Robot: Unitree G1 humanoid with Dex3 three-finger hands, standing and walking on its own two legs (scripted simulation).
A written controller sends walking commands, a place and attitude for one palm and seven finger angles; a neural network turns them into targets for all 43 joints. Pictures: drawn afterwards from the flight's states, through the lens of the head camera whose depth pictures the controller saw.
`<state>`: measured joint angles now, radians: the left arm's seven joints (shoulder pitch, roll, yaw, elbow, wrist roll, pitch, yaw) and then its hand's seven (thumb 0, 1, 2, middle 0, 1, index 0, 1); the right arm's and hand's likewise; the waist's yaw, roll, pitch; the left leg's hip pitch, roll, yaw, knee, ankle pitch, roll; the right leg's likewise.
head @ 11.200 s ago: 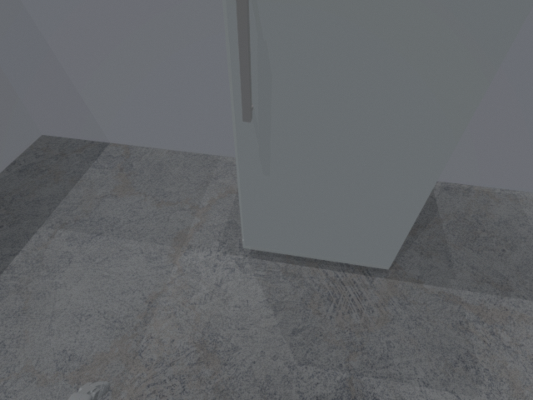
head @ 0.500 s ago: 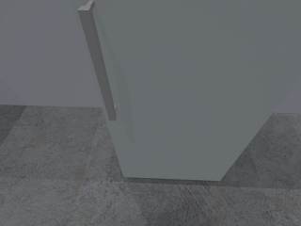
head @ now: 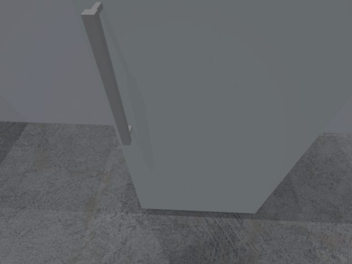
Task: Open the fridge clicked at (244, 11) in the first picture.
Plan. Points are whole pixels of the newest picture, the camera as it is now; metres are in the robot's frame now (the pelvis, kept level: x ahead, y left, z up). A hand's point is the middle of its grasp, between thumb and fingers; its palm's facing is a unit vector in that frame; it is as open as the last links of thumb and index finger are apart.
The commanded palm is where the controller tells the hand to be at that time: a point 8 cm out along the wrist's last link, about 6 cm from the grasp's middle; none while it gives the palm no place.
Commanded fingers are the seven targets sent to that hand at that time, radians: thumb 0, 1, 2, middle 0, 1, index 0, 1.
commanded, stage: look again from close up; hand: left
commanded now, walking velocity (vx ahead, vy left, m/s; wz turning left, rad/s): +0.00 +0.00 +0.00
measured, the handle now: (115, 89) +0.45 +0.17 +0.16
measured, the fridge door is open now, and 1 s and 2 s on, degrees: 0 0 0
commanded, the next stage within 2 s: raise the hand to about handle height in 0.26 s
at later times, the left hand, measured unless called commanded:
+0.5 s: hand (93, 260) +0.14 +0.20 -0.06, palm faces +0.26 -0.94 -0.21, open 7.4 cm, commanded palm +0.10 +0.23 -0.05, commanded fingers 0.00 0.71 0.82 -0.21 -0.42 -0.21 -0.42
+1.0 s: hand (76, 242) +0.15 +0.20 +0.05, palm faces +0.07 -0.99 -0.11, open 9.9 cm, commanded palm +0.13 +0.26 +0.03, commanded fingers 0.00 0.13 0.57 -0.25 -0.80 -0.25 -0.80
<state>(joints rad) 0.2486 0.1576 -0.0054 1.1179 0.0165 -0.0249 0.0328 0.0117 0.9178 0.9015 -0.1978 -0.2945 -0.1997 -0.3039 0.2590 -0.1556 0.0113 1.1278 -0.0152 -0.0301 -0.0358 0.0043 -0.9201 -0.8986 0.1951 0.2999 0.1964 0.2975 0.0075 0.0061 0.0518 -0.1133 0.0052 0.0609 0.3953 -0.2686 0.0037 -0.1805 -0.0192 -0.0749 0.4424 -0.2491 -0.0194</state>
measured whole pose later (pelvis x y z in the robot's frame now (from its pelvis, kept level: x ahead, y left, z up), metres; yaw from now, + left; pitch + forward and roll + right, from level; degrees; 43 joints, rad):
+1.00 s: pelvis -0.05 +0.00 -0.05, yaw +4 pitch +5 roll -2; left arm 0.36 0.24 0.14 -0.09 -0.26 -0.48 -0.28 0.02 0.35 0.67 -0.23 -0.65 -0.23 -0.66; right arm 0.18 -0.24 0.05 0.57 0.03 -0.28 -0.07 0.01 -0.91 -0.90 0.20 0.30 0.20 0.30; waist 0.06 0.03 -0.04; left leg -0.58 0.02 -0.03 0.94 -0.45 0.00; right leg -0.56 -0.03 -0.16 0.87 -0.40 -0.03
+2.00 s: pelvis -0.02 +0.01 +0.00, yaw +2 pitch -3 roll -1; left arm -0.19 0.50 0.50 0.13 -0.33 0.15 -0.45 -0.01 -0.50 0.30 -0.30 -1.19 -0.30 -1.20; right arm 0.22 -0.26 0.10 0.64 0.08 -0.26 -0.11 0.01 -0.90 -0.90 0.20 0.30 0.20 0.30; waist 0.07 0.06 -0.01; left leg -0.15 0.00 0.02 0.49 -0.28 0.02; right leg -0.17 -0.02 -0.11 0.45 -0.23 -0.01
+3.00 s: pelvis -0.02 +0.00 +0.00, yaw +1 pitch -2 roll +0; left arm -0.25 0.47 0.47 0.25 -0.30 0.16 -0.42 -0.01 -0.50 0.30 -0.30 -1.20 -0.30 -1.20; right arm 0.21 -0.27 0.08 0.63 0.08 -0.22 -0.11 0.01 -0.91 -0.90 0.20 0.30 0.20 0.30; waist 0.04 0.06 -0.02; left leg -0.16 0.01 0.04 0.47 -0.28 0.01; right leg -0.20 -0.02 -0.09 0.46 -0.24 -0.02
